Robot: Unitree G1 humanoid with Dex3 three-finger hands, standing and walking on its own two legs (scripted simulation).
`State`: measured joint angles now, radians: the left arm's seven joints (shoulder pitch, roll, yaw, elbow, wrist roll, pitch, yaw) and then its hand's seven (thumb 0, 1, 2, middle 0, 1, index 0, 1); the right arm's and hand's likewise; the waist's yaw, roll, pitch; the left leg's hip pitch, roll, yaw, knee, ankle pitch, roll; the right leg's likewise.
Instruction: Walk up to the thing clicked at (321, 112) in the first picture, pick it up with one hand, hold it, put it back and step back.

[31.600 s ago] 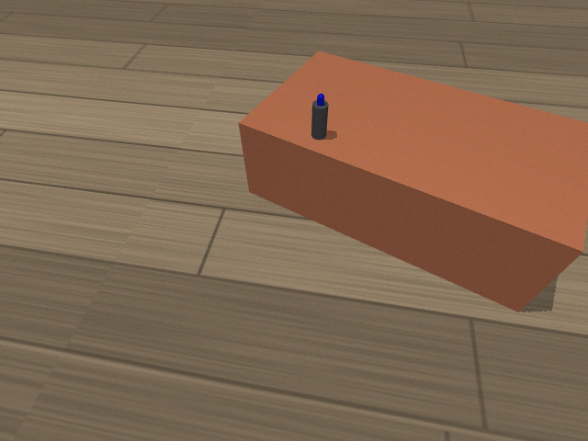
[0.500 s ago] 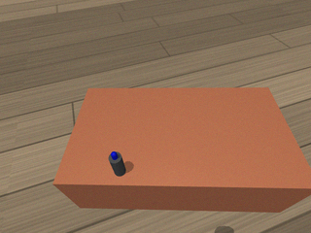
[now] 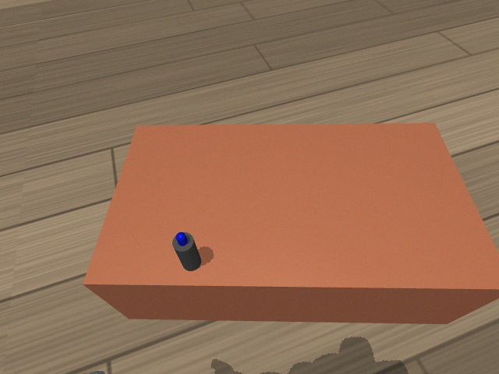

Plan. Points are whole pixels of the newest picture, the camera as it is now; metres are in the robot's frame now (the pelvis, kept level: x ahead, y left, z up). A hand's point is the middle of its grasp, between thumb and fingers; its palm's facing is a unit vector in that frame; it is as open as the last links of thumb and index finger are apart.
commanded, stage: step back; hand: left
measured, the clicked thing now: (186, 249) +0.45 +0.20 -0.30
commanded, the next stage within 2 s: none
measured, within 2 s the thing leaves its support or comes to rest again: neither
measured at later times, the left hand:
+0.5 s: hand out of the picture +0.04 +0.33 -0.18, palm faces -0.07 -0.93 -0.35, open 7.3 cm
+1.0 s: hand out of the picture -0.05 +0.31 -0.14, palm faces -0.04 -0.91 -0.41, open 7.4 cm
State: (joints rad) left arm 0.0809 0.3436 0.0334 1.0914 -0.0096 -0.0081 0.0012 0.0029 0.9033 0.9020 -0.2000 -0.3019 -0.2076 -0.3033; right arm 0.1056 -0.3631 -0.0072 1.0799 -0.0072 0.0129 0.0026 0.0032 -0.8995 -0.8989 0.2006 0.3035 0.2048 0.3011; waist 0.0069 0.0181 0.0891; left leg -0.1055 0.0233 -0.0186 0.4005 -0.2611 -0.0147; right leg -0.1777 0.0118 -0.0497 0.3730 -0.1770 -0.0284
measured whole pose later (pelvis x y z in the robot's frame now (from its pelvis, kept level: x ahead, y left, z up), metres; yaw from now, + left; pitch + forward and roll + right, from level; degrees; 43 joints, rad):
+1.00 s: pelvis -0.20 +0.06 -0.02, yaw -2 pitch -1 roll +1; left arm 0.12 0.36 0.06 0.75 0.03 0.04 0.01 0.00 0.90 0.90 -0.20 -0.30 -0.21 -0.30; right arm 0.16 -0.41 -0.04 0.87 -0.01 0.04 -0.02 0.00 -0.90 -0.90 0.20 0.30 0.20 0.30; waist 0.01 0.01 0.17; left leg -0.32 -0.06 -0.07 0.86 -0.51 -0.01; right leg -0.33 -0.01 0.00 0.61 -0.26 -0.02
